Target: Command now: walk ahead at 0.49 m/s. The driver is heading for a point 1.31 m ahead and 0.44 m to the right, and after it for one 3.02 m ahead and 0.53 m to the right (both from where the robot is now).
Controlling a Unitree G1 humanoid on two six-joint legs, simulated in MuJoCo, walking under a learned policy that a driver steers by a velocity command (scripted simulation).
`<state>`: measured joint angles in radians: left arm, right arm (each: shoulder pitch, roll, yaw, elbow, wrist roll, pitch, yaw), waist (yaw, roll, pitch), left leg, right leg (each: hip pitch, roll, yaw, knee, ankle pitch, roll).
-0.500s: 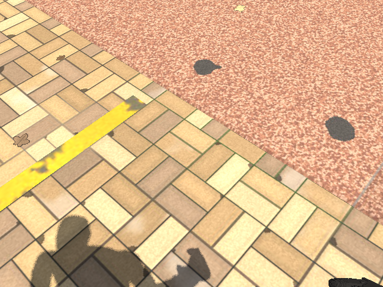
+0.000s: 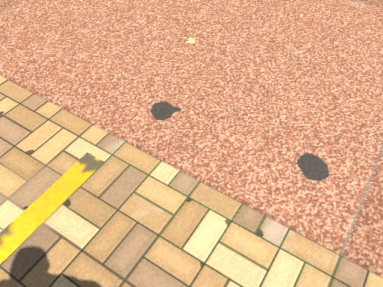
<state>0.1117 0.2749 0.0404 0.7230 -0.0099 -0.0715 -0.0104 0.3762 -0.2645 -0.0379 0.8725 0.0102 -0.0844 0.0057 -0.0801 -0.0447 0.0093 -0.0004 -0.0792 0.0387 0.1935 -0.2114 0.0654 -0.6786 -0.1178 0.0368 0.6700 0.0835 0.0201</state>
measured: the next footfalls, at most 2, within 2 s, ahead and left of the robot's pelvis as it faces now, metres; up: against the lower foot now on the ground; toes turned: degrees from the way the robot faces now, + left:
right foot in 0.16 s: +0.29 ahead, -0.14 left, +0.00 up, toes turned -2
left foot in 0.70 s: +0.59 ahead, +0.09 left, +0.00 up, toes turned -2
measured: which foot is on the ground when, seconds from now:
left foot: down 0.00-0.16, up 0.18-0.68, down 0.70-1.00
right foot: up 0.00-0.14, down 0.16-0.70, up 0.72-1.00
